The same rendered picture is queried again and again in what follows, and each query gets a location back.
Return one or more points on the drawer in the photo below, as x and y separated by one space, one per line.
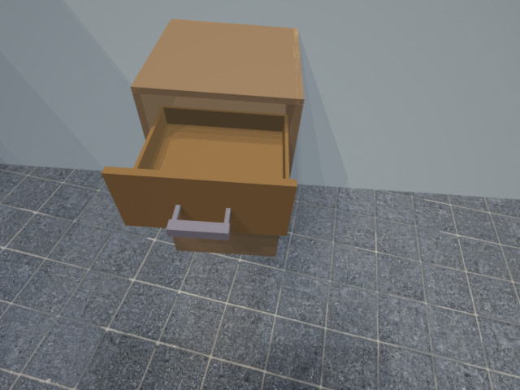
207 160

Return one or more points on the handle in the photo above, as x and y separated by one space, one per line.
198 229

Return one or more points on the cabinet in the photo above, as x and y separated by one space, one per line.
223 66

